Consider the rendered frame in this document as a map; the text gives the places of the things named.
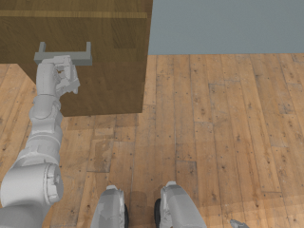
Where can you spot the left robot upper arm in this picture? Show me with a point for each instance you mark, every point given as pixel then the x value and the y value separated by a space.
pixel 28 193

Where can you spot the robot thigh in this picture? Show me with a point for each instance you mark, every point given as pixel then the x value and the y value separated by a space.
pixel 108 210
pixel 183 211

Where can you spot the cabinet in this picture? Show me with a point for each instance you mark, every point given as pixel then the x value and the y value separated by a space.
pixel 106 88

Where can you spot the left robot thigh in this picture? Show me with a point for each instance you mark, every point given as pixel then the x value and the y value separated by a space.
pixel 108 210

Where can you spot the right robot thigh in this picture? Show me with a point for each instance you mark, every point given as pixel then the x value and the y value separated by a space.
pixel 183 211

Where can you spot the drawer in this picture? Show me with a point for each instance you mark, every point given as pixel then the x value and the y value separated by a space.
pixel 116 29

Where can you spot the handle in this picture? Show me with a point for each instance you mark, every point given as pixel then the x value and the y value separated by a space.
pixel 78 58

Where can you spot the left robot forearm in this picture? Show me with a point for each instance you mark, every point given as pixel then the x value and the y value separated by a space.
pixel 45 138

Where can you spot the left robot hand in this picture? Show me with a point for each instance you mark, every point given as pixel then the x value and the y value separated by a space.
pixel 47 77

